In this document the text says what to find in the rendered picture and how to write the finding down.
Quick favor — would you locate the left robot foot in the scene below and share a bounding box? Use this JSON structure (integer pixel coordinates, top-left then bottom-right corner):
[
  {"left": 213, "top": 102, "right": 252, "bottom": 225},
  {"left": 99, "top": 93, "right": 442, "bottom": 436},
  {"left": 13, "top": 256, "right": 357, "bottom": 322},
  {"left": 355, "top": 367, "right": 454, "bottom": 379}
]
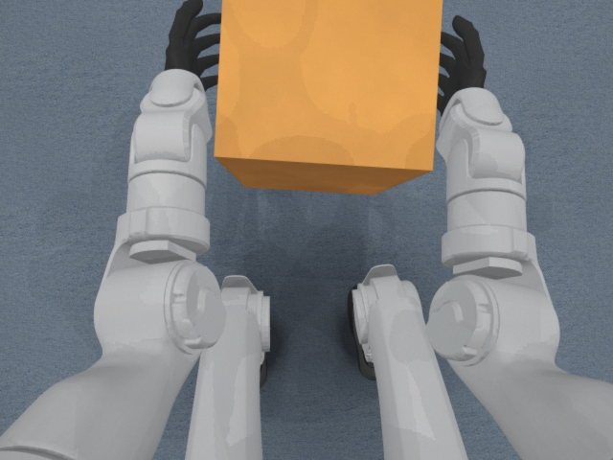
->
[{"left": 260, "top": 318, "right": 271, "bottom": 388}]

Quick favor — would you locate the left robot upper arm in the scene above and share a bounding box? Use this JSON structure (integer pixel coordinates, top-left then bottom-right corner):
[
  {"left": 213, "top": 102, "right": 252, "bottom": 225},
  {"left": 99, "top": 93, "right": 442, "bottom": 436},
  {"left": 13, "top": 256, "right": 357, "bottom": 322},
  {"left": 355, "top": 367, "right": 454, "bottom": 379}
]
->
[{"left": 0, "top": 260, "right": 227, "bottom": 460}]

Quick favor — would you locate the carton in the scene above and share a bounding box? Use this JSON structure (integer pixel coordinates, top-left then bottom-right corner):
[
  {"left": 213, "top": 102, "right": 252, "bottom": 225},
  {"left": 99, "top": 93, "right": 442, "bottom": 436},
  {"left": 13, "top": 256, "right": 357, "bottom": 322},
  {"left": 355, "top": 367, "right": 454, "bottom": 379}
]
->
[{"left": 214, "top": 0, "right": 443, "bottom": 196}]

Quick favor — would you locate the robot left forearm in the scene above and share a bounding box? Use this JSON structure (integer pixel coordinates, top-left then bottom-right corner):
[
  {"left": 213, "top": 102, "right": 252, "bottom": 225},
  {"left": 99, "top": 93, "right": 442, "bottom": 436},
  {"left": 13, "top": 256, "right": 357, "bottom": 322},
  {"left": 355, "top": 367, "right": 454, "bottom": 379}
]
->
[{"left": 94, "top": 69, "right": 213, "bottom": 333}]

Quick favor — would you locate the robot right forearm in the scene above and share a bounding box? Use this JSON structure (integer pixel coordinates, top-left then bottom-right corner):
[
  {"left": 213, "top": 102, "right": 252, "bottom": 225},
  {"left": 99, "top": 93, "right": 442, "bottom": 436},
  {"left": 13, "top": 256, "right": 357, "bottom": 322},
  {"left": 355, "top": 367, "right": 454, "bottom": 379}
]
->
[{"left": 436, "top": 87, "right": 553, "bottom": 306}]

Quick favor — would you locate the right robot hand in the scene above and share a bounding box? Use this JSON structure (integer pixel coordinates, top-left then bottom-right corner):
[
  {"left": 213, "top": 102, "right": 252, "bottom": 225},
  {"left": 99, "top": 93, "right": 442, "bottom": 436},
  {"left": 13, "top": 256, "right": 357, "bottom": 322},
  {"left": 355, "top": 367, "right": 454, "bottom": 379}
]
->
[{"left": 437, "top": 15, "right": 487, "bottom": 117}]

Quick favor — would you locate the left robot shin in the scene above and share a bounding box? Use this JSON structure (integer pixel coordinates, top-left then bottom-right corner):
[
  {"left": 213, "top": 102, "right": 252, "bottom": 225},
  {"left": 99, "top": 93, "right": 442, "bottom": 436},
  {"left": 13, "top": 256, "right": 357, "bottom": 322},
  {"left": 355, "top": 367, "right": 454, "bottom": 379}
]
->
[{"left": 220, "top": 275, "right": 264, "bottom": 365}]

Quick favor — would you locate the left robot hand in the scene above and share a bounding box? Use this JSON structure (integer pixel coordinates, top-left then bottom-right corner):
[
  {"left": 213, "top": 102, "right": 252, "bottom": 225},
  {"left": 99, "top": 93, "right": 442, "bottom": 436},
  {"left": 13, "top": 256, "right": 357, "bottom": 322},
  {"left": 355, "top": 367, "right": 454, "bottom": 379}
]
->
[{"left": 165, "top": 0, "right": 221, "bottom": 91}]

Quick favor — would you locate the right robot upper arm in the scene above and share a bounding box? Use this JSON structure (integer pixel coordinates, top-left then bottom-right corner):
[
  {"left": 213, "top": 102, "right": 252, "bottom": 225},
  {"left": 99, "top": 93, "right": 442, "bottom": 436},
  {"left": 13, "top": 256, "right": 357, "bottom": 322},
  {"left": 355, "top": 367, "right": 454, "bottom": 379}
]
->
[{"left": 425, "top": 275, "right": 613, "bottom": 460}]

